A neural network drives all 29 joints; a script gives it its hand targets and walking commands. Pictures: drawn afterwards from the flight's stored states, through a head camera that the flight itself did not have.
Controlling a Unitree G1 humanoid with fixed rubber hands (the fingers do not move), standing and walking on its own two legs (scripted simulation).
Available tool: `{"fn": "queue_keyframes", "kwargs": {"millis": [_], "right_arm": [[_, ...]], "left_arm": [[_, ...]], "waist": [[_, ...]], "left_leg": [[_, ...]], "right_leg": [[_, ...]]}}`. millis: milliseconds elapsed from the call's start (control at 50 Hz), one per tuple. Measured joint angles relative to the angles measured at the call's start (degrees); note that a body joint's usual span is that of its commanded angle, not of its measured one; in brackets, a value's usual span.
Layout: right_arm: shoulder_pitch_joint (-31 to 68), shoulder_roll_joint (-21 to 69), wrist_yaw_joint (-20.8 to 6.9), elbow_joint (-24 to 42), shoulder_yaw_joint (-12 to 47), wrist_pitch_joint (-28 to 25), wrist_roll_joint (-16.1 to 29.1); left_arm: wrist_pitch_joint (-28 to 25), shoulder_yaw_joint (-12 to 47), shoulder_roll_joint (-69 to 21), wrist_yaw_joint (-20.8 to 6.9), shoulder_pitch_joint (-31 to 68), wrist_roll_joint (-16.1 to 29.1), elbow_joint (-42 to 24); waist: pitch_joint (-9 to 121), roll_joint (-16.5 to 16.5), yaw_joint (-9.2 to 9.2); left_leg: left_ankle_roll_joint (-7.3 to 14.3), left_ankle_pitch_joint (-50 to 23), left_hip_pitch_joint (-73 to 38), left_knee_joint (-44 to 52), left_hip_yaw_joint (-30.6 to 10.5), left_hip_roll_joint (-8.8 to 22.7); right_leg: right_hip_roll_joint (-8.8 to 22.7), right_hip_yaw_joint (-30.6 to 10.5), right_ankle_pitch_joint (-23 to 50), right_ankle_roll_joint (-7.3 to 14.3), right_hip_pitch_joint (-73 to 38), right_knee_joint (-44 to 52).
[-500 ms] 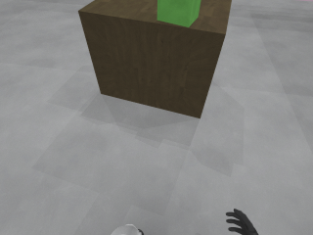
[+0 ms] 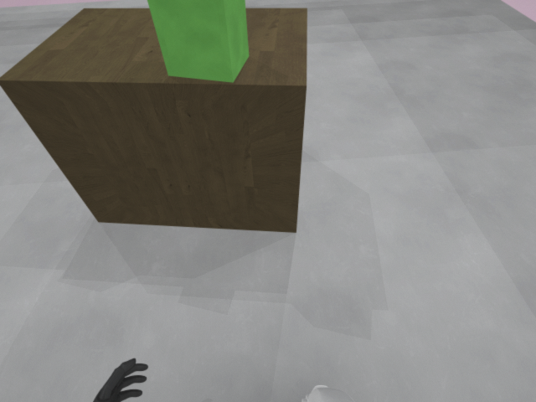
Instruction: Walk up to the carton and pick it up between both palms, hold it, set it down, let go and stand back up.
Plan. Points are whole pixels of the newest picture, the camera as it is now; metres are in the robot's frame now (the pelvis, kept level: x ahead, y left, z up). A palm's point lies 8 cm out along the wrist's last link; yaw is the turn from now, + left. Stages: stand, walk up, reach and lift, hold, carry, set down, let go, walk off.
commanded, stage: walk up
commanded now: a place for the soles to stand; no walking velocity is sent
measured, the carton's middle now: (202, 18) +1.05 +0.13 +0.12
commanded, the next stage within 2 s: none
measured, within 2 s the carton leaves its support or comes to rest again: neither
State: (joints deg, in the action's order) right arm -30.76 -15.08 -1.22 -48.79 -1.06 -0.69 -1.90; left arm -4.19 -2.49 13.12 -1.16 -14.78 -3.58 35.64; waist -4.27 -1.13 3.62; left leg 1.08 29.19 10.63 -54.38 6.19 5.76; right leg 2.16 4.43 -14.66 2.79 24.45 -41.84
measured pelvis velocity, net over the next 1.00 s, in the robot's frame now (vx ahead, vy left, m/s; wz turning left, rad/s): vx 0.41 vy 0.06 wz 0.04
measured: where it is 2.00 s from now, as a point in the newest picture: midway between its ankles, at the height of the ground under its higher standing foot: (234, 297)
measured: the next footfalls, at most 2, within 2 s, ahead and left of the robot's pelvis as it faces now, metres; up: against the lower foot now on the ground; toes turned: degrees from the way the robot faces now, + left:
left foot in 0.44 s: +0.34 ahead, +0.18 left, +0.00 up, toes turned +6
right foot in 0.90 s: +0.52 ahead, -0.04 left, +0.00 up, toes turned -2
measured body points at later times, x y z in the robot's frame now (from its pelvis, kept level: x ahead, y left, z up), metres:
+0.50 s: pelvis +0.22 +0.07 +0.00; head +0.24 +0.08 +0.45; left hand +0.20 +0.34 -0.13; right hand +0.35 -0.18 -0.10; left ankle +0.30 +0.17 -0.71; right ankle +0.10 -0.08 -0.66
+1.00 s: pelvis +0.41 +0.06 +0.01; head +0.43 +0.04 +0.46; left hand +0.53 +0.32 -0.08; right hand +0.40 -0.19 -0.13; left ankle +0.34 +0.18 -0.64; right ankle +0.48 -0.03 -0.71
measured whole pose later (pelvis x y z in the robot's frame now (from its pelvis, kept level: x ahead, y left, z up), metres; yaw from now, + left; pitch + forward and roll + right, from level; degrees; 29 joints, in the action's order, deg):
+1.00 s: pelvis +0.41 +0.06 +0.01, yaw +2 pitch -3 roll +1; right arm -28.7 -15.4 -1.7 -43.7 -1.0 1.4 -2.5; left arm -2.8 -0.6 13.1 0.6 -17.3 -2.6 36.0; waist -5.0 -1.7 2.3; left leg 0.7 28.6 18.0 -63.0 2.5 0.3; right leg 1.8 4.2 -15.0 2.5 19.2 -37.3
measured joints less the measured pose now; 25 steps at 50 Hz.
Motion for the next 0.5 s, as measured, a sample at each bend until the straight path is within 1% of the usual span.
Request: {"fn": "queue_keyframes", "kwargs": {"millis": [40, 60, 100, 180, 260, 320, 380, 420, 440, 460, 500], "right_arm": [[1.84, -0.44, -0.12, 1.27, -0.03, 1.19, -0.14], [2.89, -0.69, -0.22, 2.1, -0.17, 1.27, -0.12], [4.96, -1.13, -0.63, 4.04, -0.5, 0.8, -0.07], [8.66, -1.48, -1.56, 7.25, -0.89, 0.03, -0.18], [11.9, -0.9, -2.25, 8.92, -0.88, 0.32, -0.39], [13.78, 0.05, -2.74, 9.56, -0.77, 0.42, -0.61], [14.86, 1.04, -2.89, 10.04, -0.92, 0.11, -0.79], [14.86, 1.33, -2.67, 10.81, -1.06, -0.71, -0.93], [14.99, 1.52, -2.38, 11.09, -1.19, -1.44, -1.09], [15.28, 1.63, -1.99, 11.31, -1.2, -2.06, -1.54], [15.03, 1.49, -0.98, 11.42, -0.85, -2.36, -0.8]], "left_arm": [[0.34, 1.06, -0.59, 0.99, -1.02, 0.68, 0.66], [0.55, 1.39, -0.77, 1.26, -1.87, 0.88, 1.13], [0.67, 1.62, -0.9, 1.43, -4.01, 0.99, 2.32], [-0.03, 1.5, -0.25, 1.3, -8.29, 1.06, 4.98], [-0.35, 1.34, 0.9, 0.96, -11.49, 1.46, 6.7], [-0.21, 1.22, 1.92, 0.7, -13.11, 1.35, 7.06], [0.24, 1.17, 2.92, 0.69, -14.33, 0.99, 7.28], [0.71, 1.22, 3.45, 0.75, -15.35, 0.84, 7.28], [1.0, 1.26, 3.74, 0.81, -15.54, 0.81, 7.35], [1.49, 1.38, 3.79, 0.86, -15.12, 0.78, 7.51], [2.87, 1.73, 3.32, 0.81, -14.26, 1.05, 7.18]], "waist": [[-0.61, -0.45, -1.1], [-0.84, -0.77, -1.63], [-0.83, -1.44, -2.54], [-0.29, -2.02, -4.13], [0.2, -2.01, -5.4], [0.35, -1.55, -6.37], [0.73, -0.53, -7.3], [1.2, 0.4, -7.58], [0.97, 1.45, -7.19], [0.15, 2.36, -6.84], [-0.68, 1.99, -5.77]], "left_leg": [[-0.1, -2.18, 6.53, -12.55, -2.39, -1.71], [-0.23, -4.2, 9.29, -15.51, -2.82, -1.97], [-0.7, -7.54, 13.92, -15.97, -3.62, -1.76], [-1.85, -13.8, 20.74, -11.05, -5.19, -0.92], [-2.39, -18.68, 23.28, 0.08, -4.79, 0.24], [-1.92, -21.1, 22.06, 9.38, -3.93, 0.37], [-0.61, -20.93, 18.56, 16.0, -3.03, -0.59], [0.48, -20.25, 14.68, 20.03, -2.48, -1.82], [0.9, -19.63, 13.59, 20.18, -2.13, -2.97], [1.03, -18.19, 13.77, 17.62, -1.58, -3.86], [1.31, -14.79, 13.23, 13.91, -1.59, -3.71]], "right_leg": [[0.13, -0.28, -1.72, -0.49, -2.88, 1.18], [0.2, -0.3, -1.54, -0.81, -4.76, 2.88], [0.01, -0.38, -1.17, -0.8, -8.34, 6.78], [-0.12, -0.52, -0.79, -0.96, -13.99, 13.04], [-0.08, -0.13, -1.91, -1.72, -17.86, 16.34], [-0.02, 0.56, -4.17, -2.61, -20.09, 16.58], [0.64, 1.18, -7.58, -3.81, -22.17, 15.44], [1.7, 1.16, -10.99, -4.39, -22.72, 12.61], [2.99, 0.94, -13.29, -3.79, -21.81, 8.57], [4.17, 0.22, -13.65, -2.54, -19.59, 1.61], [2.27, -2.28, -14.57, -1.74, -13.22, -14.53]]}}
